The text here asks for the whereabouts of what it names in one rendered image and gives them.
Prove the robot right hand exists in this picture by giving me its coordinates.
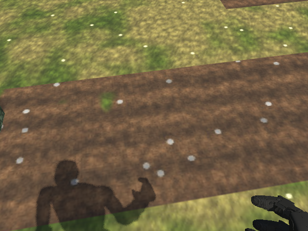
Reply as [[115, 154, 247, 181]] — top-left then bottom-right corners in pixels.
[[244, 195, 308, 231]]

